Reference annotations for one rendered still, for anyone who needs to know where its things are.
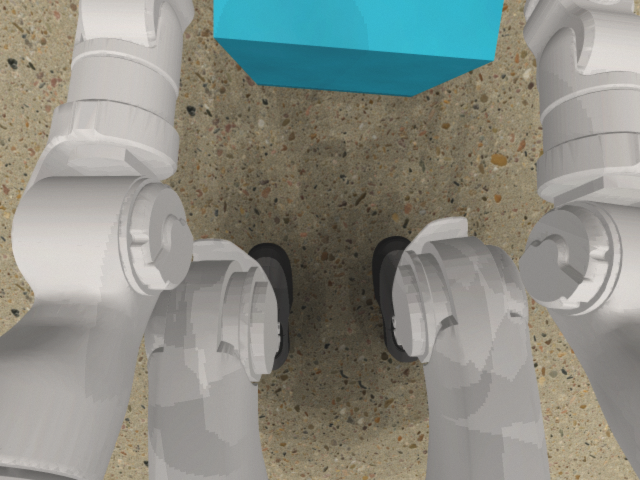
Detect right robot shin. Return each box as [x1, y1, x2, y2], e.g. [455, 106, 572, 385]
[392, 216, 529, 357]

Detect right robot forearm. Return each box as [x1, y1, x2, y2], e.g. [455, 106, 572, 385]
[523, 0, 640, 208]

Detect left robot forearm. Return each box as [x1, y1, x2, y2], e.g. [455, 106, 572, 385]
[11, 0, 195, 274]

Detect right robot upper arm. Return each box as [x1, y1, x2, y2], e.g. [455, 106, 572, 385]
[519, 200, 640, 480]

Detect robot right thigh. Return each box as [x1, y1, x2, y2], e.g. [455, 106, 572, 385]
[393, 236, 551, 480]

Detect carton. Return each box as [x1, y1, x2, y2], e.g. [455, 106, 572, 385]
[213, 0, 504, 97]

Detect left robot upper arm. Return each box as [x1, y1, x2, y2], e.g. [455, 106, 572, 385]
[0, 176, 194, 480]

